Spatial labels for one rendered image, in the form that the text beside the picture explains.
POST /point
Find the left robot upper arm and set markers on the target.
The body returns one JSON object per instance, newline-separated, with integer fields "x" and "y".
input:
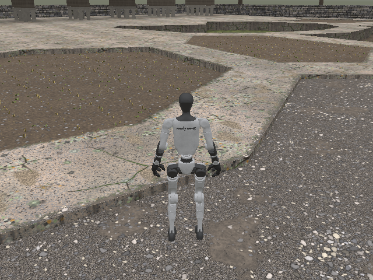
{"x": 167, "y": 124}

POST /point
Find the robot left hand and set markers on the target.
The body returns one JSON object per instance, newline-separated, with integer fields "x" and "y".
{"x": 156, "y": 168}

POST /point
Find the robot left forearm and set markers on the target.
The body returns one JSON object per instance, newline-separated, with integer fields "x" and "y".
{"x": 158, "y": 155}

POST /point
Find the robot right hand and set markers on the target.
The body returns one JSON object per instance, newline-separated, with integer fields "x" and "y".
{"x": 215, "y": 167}

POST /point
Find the left robot shin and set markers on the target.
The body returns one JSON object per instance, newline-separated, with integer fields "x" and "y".
{"x": 171, "y": 213}

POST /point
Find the robot right forearm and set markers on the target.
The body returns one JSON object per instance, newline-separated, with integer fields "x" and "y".
{"x": 213, "y": 155}

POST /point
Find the right robot upper arm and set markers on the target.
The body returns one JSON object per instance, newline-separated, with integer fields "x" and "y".
{"x": 204, "y": 123}

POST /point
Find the left robot thigh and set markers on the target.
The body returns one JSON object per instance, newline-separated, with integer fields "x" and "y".
{"x": 172, "y": 177}

